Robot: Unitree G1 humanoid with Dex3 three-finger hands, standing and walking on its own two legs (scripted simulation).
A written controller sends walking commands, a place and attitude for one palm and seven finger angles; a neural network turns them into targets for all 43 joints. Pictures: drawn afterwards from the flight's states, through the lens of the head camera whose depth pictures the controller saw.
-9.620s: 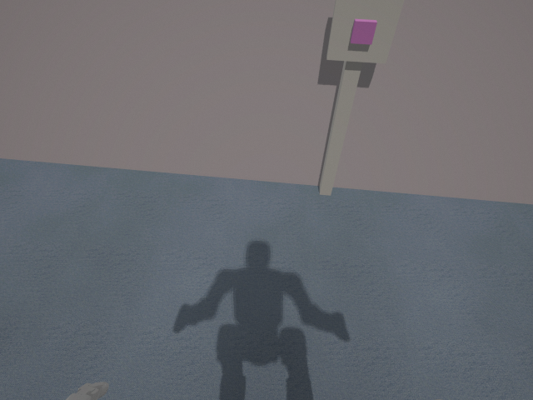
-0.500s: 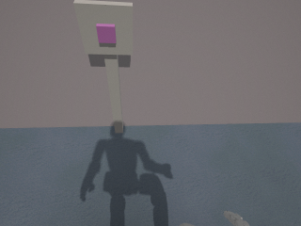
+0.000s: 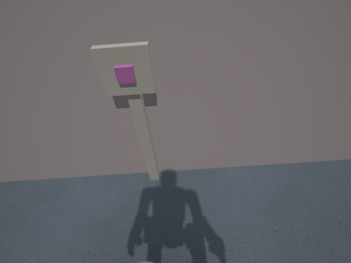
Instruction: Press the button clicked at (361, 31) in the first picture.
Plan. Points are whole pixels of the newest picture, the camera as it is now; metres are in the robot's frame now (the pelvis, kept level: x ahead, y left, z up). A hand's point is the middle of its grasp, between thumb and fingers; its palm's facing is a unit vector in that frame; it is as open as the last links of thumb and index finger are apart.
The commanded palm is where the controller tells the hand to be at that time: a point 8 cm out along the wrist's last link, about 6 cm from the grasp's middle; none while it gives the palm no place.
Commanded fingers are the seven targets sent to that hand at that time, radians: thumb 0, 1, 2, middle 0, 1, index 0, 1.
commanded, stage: take the last steps up to it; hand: left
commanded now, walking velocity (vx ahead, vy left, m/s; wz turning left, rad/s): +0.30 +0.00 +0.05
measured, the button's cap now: (125, 73) +0.77 +0.24 +0.06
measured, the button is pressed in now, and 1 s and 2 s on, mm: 0 0 0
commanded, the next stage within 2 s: come to a stop and stand still in 0.66 s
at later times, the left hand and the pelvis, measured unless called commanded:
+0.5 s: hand out of the picture +0.07 +0.22 -0.19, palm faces +0.09 -0.99 -0.13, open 7.4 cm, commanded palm none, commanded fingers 0.00 0.90 0.90 -0.20 -0.30 -0.20 -0.30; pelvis +0.15 +0.07 -0.01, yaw +0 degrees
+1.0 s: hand (134, 193) +0.38 +0.18 -0.18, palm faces -0.02 -0.98 -0.21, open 7.3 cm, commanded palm none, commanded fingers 0.00 0.90 0.90 -0.20 -0.30 -0.20 -0.30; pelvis +0.28 +0.02 -0.02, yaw +1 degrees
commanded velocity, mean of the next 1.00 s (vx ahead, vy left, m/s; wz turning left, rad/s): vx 0.10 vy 0.01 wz -0.02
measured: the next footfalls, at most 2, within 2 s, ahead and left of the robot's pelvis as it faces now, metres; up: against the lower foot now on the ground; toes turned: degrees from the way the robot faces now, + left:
left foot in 0.36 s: +0.21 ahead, +0.16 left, +0.00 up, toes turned +10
right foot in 0.86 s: +0.41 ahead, -0.10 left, +0.00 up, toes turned -8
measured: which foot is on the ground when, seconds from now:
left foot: up 0.00-0.34, down 0.36-0.88, up 0.90-1.00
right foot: down 0.00-0.38, up 0.40-0.84, down 0.86-1.00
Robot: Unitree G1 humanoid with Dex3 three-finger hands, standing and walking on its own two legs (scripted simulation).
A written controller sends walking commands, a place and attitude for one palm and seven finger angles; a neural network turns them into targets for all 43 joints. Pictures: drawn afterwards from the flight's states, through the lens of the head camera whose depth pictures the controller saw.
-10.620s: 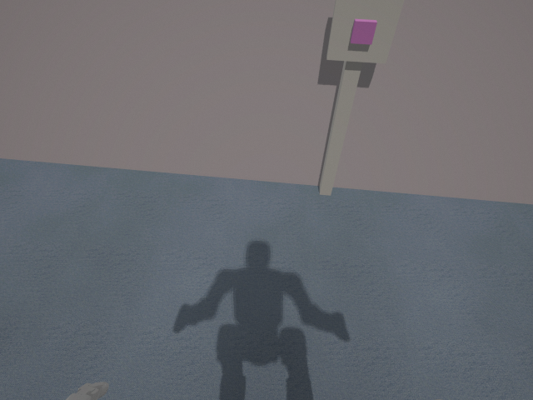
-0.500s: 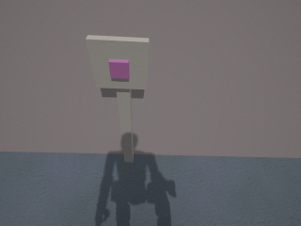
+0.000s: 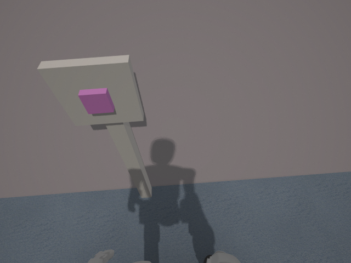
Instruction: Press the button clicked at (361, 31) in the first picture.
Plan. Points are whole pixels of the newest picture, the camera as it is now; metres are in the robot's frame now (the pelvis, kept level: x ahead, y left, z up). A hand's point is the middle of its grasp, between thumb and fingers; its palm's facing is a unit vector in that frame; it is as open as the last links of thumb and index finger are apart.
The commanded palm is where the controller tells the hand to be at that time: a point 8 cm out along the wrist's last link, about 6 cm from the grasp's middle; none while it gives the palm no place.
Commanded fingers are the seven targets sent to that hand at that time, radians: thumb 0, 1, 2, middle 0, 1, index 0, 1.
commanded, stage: come to a stop and stand still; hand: left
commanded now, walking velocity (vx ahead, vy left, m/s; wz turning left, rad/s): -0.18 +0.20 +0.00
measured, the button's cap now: (97, 100) +0.49 +0.22 +0.08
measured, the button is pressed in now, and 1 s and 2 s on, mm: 0 0 0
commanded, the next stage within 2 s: look again from close up in 1.34 s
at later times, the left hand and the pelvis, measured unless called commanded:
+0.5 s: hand out of the picture -0.06 +0.27 -0.16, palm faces +0.07 -0.98 -0.18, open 7.4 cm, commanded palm none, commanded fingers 0.00 0.90 0.90 -0.20 -0.30 -0.20 -0.30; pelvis -0.05 +0.08 +0.02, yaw +0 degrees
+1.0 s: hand out of the picture +0.01 +0.17 -0.15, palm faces -0.02 -0.97 -0.24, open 7.2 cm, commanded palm none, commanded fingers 0.00 0.90 0.90 -0.20 -0.30 -0.20 -0.30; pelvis -0.07 +0.00 +0.01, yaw -1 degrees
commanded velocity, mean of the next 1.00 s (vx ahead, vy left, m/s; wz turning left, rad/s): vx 0.04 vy -0.07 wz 0.00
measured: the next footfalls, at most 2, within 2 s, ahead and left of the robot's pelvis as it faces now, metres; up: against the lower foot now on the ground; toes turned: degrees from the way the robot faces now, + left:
left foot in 0.28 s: -0.03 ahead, +0.16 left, +0.00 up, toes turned +2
right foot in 0.88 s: -0.04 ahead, -0.11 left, +0.00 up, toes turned -6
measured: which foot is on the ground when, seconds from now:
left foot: up 0.00-0.26, down 0.28-1.00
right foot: down 0.00-0.28, up 0.30-0.86, down 0.88-1.00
